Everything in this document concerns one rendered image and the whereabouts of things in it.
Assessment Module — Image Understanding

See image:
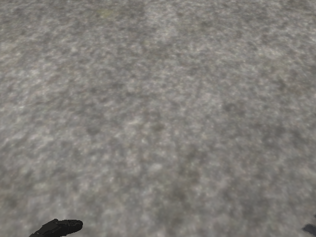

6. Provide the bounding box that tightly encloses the robot left hand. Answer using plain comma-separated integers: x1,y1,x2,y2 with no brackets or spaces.
29,218,83,237

